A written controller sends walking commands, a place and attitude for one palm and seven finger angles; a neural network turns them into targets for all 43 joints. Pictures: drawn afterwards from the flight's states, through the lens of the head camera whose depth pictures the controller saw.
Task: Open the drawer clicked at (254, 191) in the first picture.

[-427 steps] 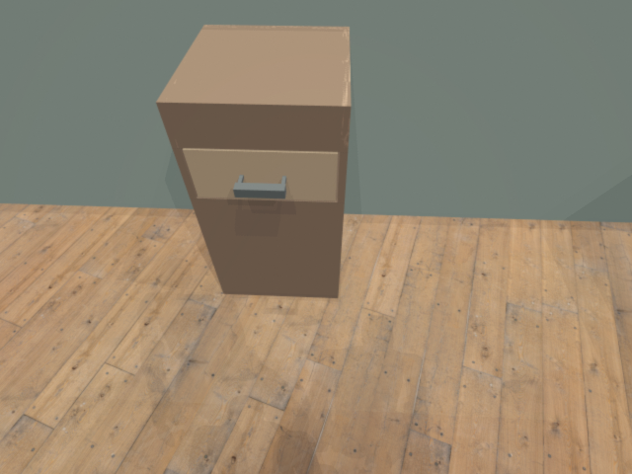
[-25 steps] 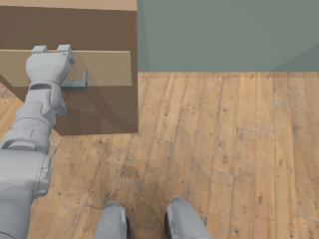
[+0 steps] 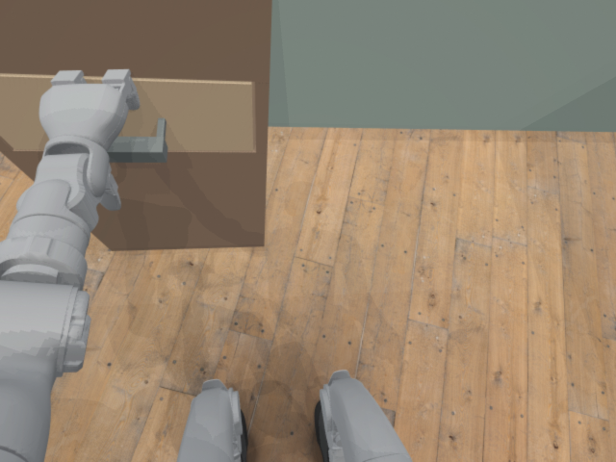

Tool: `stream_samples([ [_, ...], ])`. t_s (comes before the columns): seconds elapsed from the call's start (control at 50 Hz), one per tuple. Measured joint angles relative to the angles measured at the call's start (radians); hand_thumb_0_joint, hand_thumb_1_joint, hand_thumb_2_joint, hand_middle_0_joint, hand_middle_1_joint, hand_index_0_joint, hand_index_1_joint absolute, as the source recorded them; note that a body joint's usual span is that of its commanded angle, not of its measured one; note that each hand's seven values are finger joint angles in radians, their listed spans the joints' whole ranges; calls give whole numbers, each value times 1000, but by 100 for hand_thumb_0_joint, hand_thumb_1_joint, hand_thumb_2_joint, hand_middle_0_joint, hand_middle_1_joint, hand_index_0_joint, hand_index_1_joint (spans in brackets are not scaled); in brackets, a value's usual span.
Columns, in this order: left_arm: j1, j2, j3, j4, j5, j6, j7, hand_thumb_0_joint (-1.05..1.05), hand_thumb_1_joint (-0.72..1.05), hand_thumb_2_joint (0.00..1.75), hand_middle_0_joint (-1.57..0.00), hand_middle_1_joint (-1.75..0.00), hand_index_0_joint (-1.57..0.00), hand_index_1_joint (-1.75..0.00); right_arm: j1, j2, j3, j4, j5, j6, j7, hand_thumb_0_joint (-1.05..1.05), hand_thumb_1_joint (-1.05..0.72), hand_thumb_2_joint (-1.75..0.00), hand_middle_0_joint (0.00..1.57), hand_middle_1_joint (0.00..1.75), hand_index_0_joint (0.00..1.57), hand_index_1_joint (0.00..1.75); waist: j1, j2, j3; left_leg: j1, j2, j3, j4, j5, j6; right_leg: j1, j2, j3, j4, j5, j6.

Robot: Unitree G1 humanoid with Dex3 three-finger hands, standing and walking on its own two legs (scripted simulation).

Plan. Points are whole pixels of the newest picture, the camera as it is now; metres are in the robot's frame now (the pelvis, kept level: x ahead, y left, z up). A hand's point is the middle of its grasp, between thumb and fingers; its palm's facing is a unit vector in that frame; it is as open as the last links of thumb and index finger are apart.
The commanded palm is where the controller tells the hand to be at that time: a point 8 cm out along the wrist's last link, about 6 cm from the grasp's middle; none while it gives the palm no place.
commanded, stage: move the hooked fingers above the handle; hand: left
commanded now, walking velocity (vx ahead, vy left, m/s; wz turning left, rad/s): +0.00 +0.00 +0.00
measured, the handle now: (120, 136) +0.59 +0.22 -0.07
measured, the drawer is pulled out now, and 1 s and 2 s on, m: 0.00 0.00 0.00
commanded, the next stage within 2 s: lower the fingers behind the handle in 0.20 s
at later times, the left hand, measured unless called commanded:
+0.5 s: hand (111, 140) +0.54 +0.21 -0.01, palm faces -0.09 -0.03 -1.00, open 13.9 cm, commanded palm +0.53 +0.19 +0.03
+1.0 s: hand (121, 155) +0.54 +0.21 -0.05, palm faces -0.05 +0.00 -1.00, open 13.8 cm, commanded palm +0.54 +0.18 +0.00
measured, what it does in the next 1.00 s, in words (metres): stands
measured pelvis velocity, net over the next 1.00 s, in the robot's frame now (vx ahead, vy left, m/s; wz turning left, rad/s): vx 0.00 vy -0.01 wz -0.01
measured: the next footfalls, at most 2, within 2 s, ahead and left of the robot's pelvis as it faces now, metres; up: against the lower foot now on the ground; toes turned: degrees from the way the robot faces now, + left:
none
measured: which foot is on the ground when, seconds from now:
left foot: down 0.00-1.00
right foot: down 0.00-1.00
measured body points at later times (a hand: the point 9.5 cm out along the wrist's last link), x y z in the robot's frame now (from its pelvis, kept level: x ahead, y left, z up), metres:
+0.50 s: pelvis +0.01 +0.00 +0.00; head +0.17 +0.02 +0.42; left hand +0.54 +0.21 +0.05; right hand +0.00 -0.27 -0.12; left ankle +0.04 +0.11 -0.62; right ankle +0.02 -0.14 -0.62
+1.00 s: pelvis +0.00 -0.01 -0.03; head +0.18 +0.01 +0.38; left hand +0.54 +0.20 +0.01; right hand +0.00 -0.27 -0.15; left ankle +0.04 +0.11 -0.62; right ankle +0.02 -0.14 -0.62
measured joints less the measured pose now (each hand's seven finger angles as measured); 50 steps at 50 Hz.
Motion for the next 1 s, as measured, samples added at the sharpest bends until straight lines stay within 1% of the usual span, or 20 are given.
stream_samples([
  [0.08, -6, 2, -1, -3, 7, 0, 15, 0, -49, 30, -32, -120, -32, -120, -2, -5, -5, -2, -4, -2, 0, 0, -90, -89, 20, 30, 21, 30, -2, 1, 1, -13, -2, -5, 10, -4, -1, -10, -1, -4, 9, -5, -1],
  [0.18, 3, -14, -9, -22, 1, 19, 29, 0, -49, 30, -32, -120, -33, -120, -4, -2, -14, 5, -5, 3, 6, 0, -90, -89, 20, 30, 21, 30, 6, 0, 3, -9, -2, -7, 9, -6, -3, -6, -1, -6, 6, -7, -1],
  [0.26, 7, -25, -10, -21, -3, 36, 27, 0, -49, 30, -32, -120, -33, -120, -8, 1, -11, 10, -5, 8, 7, 0, -90, -89, 20, 30, 21, 30, 5, 2, 6, 4, -1, -8, -3, -4, -4, 8, 0, -7, -6, -5, -3],
  [0.34, 18, -25, -9, -24, -6, 37, 21, 0, -49, 30, -32, -120, -33, -120, -6, 5, -8, 9, -4, 11, 7, 0, -90, -89, 20, 30, 21, 30, 6, 4, 5, 23, 1, -6, -17, -2, -5, 25, 2, -5, -19, -2, -4],
  [0.46, 16, -28, -9, 4, -8, 24, 27, 0, -49, 30, -32, -120, -32, -120, -2, 2, -2, 8, -4, 15, 7, 0, -90, -89, 20, 30, 21, 30, 7, 6, -2, 30, 3, -2, -18, -6, -7, 28, 4, -1, -16, -6, -5],
  [0.64, 33, -15, 6, 0, 4, -7, 28, 0, -49, 30, -32, -120, -32, -120, -7, -8, -8, 1, -9, 15, 8, 0, -90, -89, 20, 30, 21, 30, 9, 9, -10, -24, 5, -1, 33, -23, -8, -31, 5, 2, 42, -25, -7],
  [0.74, 45, -17, 20, -22, 15, -26, 58, 0, -49, 30, -32, -120, -32, -120, -16, -9, -12, 8, -13, 10, 12, 0, -90, -89, 20, 30, 21, 30, 12, 8, -12, -63, 6, -3, 68, -32, -10, -71, 7, 1, 79, -37, -8],
  [0.8, 34, -15, 25, -16, 22, -14, 81, 0, -49, 30, -32, -120, -32, -120, -26, -9, -10, 12, -15, 10, 15, 0, -90, -89, 20, 30, 21, 30, 10, 7, -13, -89, 6, -6, 89, -37, -10, -95, 7, -1, 100, -42, -9],
  [0.86, 20, -12, 25, -11, 24, 11, 93, 0, -49, 30, -32, -120, -32, -120, -36, -7, -10, 14, -15, 9, 18, 0, -90, -89, 20, 30, 21, 30, 8, 9, -12, -110, 6, -10, 106, -40, -12, -115, 7, -4, 117, -46, -10],
  [0.9, 8, -12, 20, -6, 20, 28, 91, 0, -49, 30, -32, -120, -32, -120, -41, -5, -10, 15, -13, 9, 20, 0, -90, -89, 20, 30, 21, 30, 8, 9, -9, -117, 6, -11, 113, -41, -12, -122, 8, -5, 124, -47, -11],
  [1.0, -20, -15, 0, 9, 14, 48, 80, 0, -49, 30, -32, -120, -33, -123, -43, -1, 1, 14, -7, 7, 16, 0, -90, -89, 20, 30, 21, 30, 11, 7, -8, -127, 4, -14, 122, -40, -13, -132, 6, -8, 135, -49, -12],
])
